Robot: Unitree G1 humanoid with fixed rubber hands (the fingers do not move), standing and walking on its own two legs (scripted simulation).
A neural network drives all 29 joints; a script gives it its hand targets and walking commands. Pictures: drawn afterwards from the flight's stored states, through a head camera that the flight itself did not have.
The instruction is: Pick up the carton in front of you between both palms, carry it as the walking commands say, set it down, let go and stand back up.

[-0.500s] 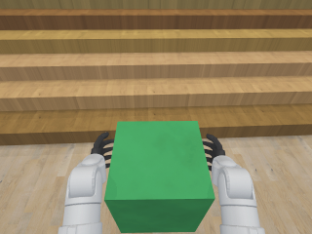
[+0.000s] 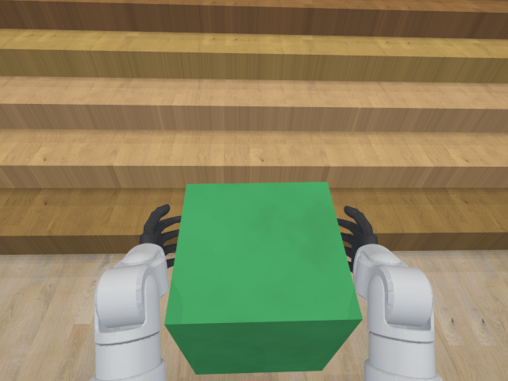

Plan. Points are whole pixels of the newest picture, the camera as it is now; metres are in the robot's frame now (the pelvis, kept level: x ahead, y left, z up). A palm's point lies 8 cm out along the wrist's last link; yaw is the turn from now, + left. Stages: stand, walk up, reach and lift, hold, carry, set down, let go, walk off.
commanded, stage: carry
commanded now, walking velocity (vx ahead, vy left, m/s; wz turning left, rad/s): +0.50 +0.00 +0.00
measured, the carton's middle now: (258, 283) +0.27 +0.01 +0.03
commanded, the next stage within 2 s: none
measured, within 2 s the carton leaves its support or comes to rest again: neither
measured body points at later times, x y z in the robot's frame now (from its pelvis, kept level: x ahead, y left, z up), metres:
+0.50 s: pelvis +0.32 -0.02 +0.00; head +0.35 -0.03 +0.45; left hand +0.65 +0.15 +0.14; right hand +0.66 -0.16 +0.13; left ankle +0.15 +0.08 -0.63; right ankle +0.41 -0.09 -0.72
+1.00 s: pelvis +0.63 +0.02 +0.01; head +0.71 +0.03 +0.45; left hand +1.05 +0.17 +0.14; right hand +1.03 -0.14 +0.14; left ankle +0.67 +0.08 -0.72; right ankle +0.54 -0.10 -0.57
